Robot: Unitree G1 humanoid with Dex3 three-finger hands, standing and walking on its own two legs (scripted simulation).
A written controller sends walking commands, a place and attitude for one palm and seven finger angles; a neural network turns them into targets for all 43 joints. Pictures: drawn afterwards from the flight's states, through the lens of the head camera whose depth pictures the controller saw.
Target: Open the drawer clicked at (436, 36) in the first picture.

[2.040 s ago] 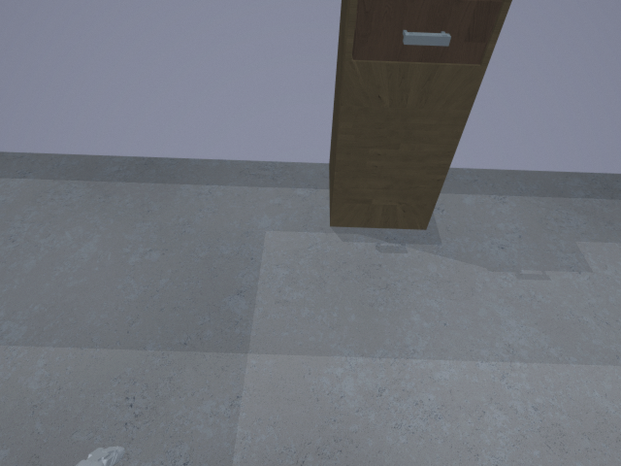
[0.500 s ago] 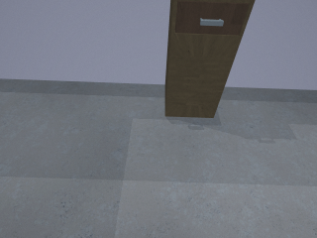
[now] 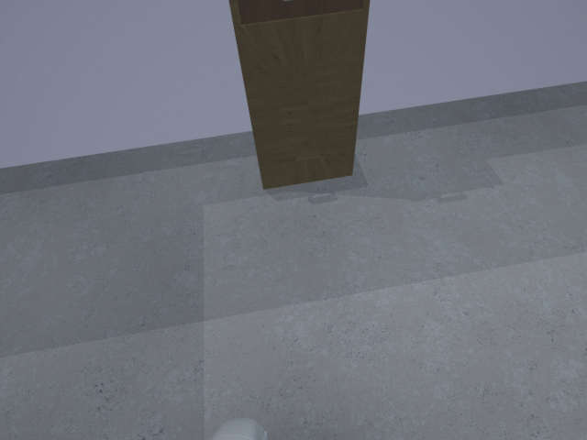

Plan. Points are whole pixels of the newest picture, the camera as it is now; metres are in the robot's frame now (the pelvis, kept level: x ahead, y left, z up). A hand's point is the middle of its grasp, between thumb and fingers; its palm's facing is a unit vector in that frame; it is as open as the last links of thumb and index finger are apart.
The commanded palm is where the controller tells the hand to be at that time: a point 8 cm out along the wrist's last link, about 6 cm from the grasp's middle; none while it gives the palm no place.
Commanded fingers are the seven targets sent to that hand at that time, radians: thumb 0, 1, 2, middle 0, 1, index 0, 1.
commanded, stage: walk to a spot facing it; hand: left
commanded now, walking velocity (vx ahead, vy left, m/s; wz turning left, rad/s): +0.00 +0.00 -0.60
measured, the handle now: out of the picture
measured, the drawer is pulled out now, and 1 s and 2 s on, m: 0.00 0.00 0.00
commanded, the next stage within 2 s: turn to face it in 1.76 s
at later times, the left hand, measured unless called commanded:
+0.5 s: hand out of the picture +0.09 +0.23 -0.15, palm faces -0.16 -0.96 -0.22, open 7.4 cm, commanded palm none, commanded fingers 0.00 0.90 0.90 -0.20 -0.30 -0.20 -0.30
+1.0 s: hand (305, 310) +0.37 +0.03 -0.18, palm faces -0.65 -0.75 -0.11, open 7.4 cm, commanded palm none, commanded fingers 0.00 0.90 0.90 -0.20 -0.30 -0.20 -0.30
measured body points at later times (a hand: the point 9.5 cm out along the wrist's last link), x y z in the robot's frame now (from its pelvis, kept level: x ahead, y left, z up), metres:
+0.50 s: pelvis +0.02 +0.03 +0.02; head +0.03 +0.04 +0.47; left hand +0.09 +0.28 -0.13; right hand +0.06 -0.25 -0.11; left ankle +0.03 +0.15 -0.72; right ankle +0.03 -0.06 -0.73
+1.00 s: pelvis +0.16 -0.03 -0.01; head +0.22 -0.05 +0.44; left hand +0.40 +0.07 -0.16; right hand -0.08 -0.12 -0.13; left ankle +0.04 +0.15 -0.72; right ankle +0.20 -0.19 -0.71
